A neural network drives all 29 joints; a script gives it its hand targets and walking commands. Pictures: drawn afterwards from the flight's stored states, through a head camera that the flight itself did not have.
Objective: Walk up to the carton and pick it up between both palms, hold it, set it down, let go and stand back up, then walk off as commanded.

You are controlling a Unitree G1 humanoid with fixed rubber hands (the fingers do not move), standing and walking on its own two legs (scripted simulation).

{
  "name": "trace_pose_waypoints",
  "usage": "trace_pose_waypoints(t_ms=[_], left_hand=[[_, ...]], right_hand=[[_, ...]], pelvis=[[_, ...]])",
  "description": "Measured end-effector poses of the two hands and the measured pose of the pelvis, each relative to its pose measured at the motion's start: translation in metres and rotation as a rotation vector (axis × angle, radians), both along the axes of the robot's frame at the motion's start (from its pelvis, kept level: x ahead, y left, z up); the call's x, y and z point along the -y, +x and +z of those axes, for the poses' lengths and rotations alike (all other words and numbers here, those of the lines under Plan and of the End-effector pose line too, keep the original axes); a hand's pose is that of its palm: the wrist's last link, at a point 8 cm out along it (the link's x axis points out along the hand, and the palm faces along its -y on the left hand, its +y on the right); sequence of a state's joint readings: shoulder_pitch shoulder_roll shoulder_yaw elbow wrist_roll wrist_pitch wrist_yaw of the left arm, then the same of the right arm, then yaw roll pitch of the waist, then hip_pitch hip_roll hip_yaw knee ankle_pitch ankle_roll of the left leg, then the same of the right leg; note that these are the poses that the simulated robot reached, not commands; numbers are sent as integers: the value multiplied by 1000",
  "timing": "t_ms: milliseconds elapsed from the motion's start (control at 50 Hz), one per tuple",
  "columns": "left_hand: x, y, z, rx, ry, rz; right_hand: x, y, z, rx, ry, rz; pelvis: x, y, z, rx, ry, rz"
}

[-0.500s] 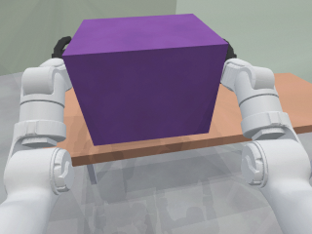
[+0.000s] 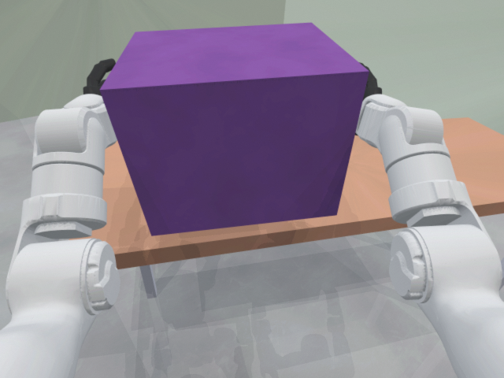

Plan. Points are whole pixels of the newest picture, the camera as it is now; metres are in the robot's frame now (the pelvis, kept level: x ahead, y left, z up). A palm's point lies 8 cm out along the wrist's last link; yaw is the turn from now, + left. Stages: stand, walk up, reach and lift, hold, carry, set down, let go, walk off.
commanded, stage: hold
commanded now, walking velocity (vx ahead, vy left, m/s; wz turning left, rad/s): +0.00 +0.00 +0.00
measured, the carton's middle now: (235, 123) +0.41 +0.03 +0.28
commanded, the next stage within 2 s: none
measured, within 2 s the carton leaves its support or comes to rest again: neither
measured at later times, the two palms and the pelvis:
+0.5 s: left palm (101, 111) +0.39 +0.21 +0.31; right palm (363, 111) +0.39 -0.16 +0.32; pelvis +0.00 +0.00 +0.00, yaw +0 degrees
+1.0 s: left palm (101, 110) +0.39 +0.21 +0.31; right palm (363, 111) +0.39 -0.16 +0.32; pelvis +0.00 +0.00 +0.00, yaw +0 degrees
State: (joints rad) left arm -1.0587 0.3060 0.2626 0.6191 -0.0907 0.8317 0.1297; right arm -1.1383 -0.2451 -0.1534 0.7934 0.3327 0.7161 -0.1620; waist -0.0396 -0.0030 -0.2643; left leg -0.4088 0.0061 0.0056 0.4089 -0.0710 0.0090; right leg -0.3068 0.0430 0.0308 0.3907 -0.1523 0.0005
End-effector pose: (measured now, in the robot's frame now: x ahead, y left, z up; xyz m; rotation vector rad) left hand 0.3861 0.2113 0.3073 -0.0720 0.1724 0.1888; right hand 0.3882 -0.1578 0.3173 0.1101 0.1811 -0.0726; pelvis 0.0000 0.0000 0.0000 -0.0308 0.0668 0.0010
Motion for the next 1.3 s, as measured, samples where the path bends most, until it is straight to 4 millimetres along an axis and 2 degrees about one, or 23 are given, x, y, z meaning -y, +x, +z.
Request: trace_pose_waypoints(t_ms=[1300], left_hand=[[0,0,2,4,3,0]], right_hand=[[0,0,0,0,1,0]], pelvis=[[0,0,0,0,0,0]])
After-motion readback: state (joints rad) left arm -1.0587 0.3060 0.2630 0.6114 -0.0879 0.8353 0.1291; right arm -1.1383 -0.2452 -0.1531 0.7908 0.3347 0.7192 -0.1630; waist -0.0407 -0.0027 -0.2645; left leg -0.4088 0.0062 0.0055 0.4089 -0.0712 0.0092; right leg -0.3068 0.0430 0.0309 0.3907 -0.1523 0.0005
